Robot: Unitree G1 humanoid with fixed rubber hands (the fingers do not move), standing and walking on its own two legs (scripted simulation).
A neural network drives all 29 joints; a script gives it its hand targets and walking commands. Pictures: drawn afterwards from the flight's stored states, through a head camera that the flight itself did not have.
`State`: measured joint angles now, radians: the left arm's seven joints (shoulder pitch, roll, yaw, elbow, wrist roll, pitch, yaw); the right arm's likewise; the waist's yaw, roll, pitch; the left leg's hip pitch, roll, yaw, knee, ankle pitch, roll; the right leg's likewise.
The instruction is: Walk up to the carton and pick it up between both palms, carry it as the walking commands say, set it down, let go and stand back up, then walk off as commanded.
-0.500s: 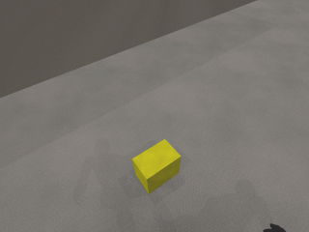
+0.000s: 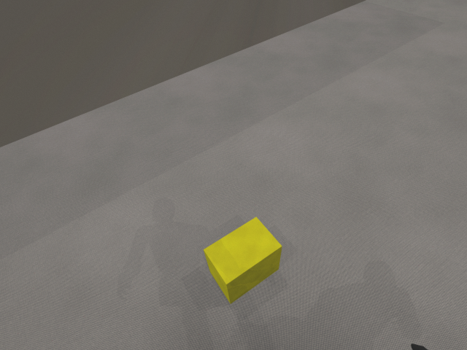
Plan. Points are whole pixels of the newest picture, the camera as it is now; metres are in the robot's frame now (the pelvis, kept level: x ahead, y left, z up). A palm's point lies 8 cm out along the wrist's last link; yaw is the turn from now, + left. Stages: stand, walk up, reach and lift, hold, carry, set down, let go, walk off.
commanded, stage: walk up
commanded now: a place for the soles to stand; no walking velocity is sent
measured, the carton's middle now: (243, 260) +0.58 +0.04 -0.65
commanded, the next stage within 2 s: none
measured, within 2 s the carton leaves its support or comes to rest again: neither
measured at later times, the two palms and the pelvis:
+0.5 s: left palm out of the picture +0.08 +0.32 -0.08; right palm out of the picture +0.10 -0.31 -0.11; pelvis +0.02 +0.00 +0.00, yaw +0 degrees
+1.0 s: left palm out of the picture +0.12 +0.23 -0.09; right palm out of the picture +0.13 -0.43 -0.10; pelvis +0.04 -0.10 -0.01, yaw +5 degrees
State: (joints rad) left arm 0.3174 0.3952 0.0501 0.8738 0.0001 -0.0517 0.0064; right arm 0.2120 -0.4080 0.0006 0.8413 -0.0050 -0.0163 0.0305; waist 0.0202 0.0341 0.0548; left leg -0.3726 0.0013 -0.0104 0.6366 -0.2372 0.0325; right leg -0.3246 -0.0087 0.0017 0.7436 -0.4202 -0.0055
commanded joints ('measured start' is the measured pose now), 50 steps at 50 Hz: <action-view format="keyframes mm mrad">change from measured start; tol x16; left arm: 1 26 199 33 -7 -16 -8 16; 34 -122 224 15 7 10 -26 17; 37 -263 242 98 -185 93 60 -65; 47 -174 241 138 -221 57 76 -112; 50 135 277 164 -138 65 56 -85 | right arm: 1 -109 -234 -85 -57 -30 -13 -18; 34 -101 -197 -64 32 -19 -2 -7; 37 244 -404 -160 66 -13 -55 -72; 50 50 -253 -98 -38 -19 -59 -117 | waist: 1 4 117 -3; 7 -13 -88 -38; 35 -77 -109 -122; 48 29 150 -4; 50 175 -241 -121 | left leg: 1 -17 243 -304 -346 -268 189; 7 -55 34 -97 -31 -183 18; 13 200 133 -171 -141 165 86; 34 147 98 -152 -176 -26 57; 37 288 356 -818 -428 -659 276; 47 -55 251 -509 -283 -372 190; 50 -409 8 -139 245 -389 57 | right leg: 1 -44 -23 16 41 -93 -14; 4 115 1 -23 -217 106 -30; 7 56 -195 343 -402 -55 -109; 11 42 -148 176 -231 337 -87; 34 39 -102 129 -282 128 -61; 35 -67 -34 18 -29 -239 -64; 38 -478 -47 157 339 -89 -15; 47 -142 -62 83 119 -128 -18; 50 446 -103 181 -382 -175 -47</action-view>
